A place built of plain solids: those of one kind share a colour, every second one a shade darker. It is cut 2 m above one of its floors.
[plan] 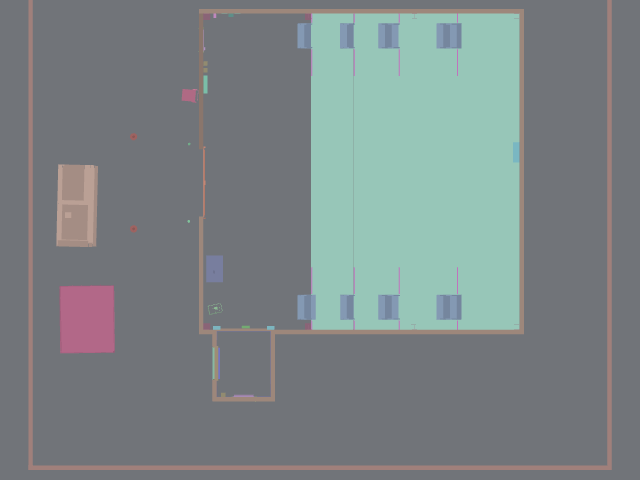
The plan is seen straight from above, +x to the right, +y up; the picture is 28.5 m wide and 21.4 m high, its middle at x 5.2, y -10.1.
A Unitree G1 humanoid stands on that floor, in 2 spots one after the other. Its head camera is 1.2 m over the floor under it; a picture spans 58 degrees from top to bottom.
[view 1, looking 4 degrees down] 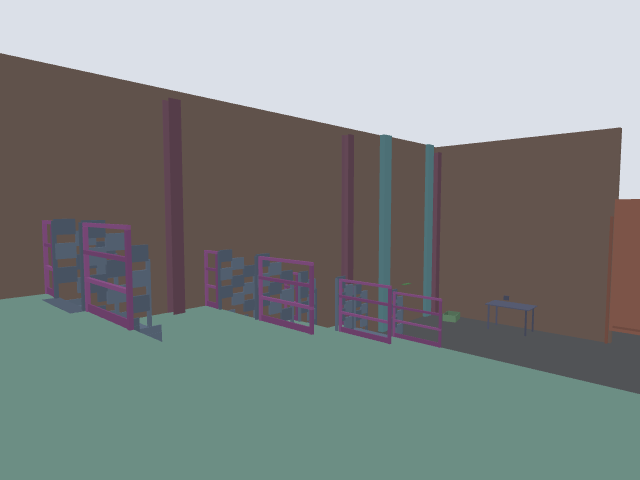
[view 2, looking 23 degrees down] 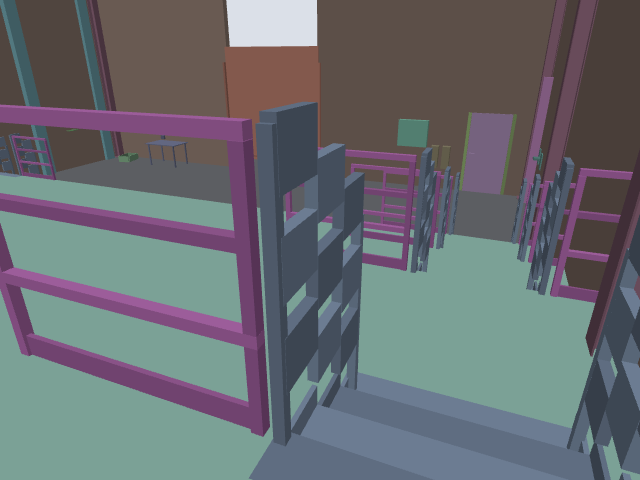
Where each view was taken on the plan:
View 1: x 13.15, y -7.05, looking -137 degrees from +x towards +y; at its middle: wall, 10.37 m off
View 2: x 12.30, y -1.00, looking -158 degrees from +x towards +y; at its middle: door_landing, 1.59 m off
